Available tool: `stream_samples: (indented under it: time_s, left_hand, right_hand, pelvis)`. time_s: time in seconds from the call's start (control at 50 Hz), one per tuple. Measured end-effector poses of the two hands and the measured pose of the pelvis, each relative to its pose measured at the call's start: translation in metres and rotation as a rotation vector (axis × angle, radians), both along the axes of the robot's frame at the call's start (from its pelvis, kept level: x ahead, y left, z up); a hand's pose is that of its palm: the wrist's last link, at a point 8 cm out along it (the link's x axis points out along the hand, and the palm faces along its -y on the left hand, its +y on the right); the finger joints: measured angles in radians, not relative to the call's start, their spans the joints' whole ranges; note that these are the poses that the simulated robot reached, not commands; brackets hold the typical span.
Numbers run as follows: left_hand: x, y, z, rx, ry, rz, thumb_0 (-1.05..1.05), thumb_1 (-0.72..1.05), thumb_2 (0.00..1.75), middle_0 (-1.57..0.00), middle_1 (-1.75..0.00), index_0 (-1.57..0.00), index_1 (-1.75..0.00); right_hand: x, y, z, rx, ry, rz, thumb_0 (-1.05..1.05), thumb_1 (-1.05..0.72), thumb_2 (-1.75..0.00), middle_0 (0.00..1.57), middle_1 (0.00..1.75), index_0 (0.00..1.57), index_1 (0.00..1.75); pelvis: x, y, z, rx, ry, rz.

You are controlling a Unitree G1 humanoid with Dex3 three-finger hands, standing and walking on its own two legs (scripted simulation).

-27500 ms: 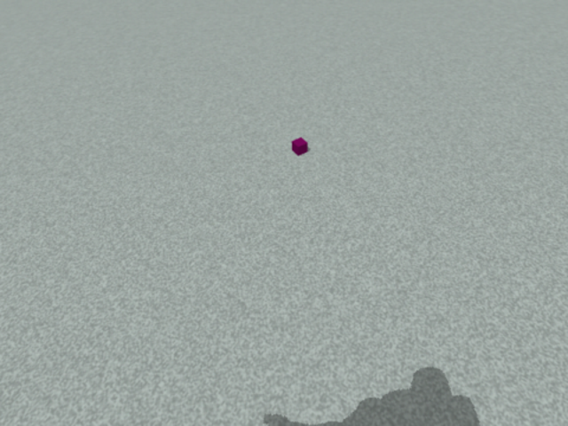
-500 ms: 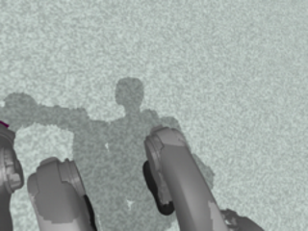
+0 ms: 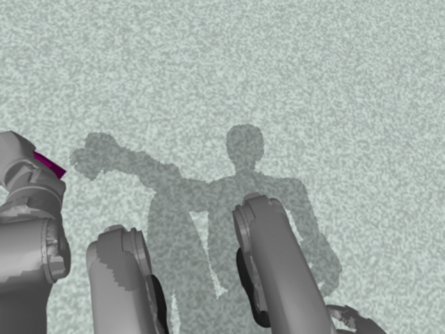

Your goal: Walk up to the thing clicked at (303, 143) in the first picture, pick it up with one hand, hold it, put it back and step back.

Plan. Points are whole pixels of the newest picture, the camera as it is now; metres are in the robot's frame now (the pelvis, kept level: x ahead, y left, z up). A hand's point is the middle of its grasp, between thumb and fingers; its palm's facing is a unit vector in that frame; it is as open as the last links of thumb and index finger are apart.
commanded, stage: lift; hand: left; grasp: from above
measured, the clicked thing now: (35, 172) +0.46 +0.31 -0.17
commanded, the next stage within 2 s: hold in 1.44 s
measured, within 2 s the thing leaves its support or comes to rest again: neither
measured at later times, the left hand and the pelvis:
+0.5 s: hand out of the picture +0.37 +0.28 +0.05, palm faces -0.27 -0.31 -0.91, open 9.1 cm; pelvis +0.00 -0.01 +0.14, yaw +4 degrees
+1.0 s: hand out of the picture +0.37 +0.25 +0.22, palm faces -0.31 -0.35 -0.89, open 9.1 cm; pelvis +0.06 -0.01 +0.32, yaw +5 degrees
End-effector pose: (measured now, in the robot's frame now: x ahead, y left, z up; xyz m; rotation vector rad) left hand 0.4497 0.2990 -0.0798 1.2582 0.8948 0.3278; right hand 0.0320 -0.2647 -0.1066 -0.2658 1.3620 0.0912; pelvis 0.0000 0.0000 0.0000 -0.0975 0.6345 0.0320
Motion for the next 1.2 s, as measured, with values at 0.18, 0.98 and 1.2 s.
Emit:
stream_samples:
  time_s: [0.18,0.98,1.2]
  left_hand:
    - [-0.031,0.005,0.055,0.007,0.012,-0.025,0.01,0.14,0.31,-0.82,-0.42,-0.81,-0.44]
    - [-0.076,-0.04,0.354,-0.032,0.068,-0.002,0.01,0.13,0.32,-0.82,-0.41,-0.81,-0.44]
    - [-0.061,-0.046,0.404,-0.031,0.041,-0.01,0.01,0.13,0.35,-0.81,-0.43,-0.8,-0.45]
  right_hand:
    - [0.034,0.002,0.015,0.01,-0.108,-0.025,0.01,-0.93,-0.91,0.2,0.3,0.2,0.29]
    - [0.127,0.007,0.293,-0.104,-0.309,-0.18,0.01,-0.91,-0.91,0.2,0.3,0.2,0.3]
    - [0.129,0.006,0.332,-0.099,-0.286,-0.178,0.01,-0.91,-0.9,0.2,0.3,0.2,0.3]
  pelvis:
    - [-0.005,-0.001,0.031,0.019,-0.019,0.014]
    - [0.06,-0.012,0.311,0.087,-0.286,0.055]
    - [0.077,-0.012,0.35,0.103,-0.359,0.055]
